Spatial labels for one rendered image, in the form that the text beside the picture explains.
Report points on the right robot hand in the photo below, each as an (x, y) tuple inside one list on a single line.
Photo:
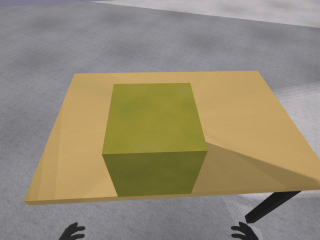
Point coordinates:
[(244, 228)]

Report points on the left robot hand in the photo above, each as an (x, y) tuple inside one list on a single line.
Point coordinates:
[(71, 229)]

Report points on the table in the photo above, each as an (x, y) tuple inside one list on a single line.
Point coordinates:
[(253, 144)]

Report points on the carton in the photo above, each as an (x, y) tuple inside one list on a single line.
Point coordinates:
[(154, 142)]

